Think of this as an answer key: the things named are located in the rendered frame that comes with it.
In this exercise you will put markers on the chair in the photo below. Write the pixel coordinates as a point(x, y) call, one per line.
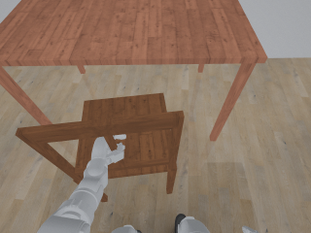
point(151, 146)

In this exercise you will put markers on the robot right thigh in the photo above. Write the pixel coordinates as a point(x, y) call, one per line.
point(192, 226)

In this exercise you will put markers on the left robot hand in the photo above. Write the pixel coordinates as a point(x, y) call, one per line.
point(101, 150)

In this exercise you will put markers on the left robot upper arm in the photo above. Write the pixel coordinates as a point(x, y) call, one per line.
point(61, 224)

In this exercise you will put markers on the left robot forearm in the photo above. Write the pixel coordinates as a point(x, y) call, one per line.
point(85, 199)

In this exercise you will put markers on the right robot shin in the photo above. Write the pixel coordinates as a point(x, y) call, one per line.
point(187, 217)

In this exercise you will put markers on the table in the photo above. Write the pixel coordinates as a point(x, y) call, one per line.
point(129, 32)

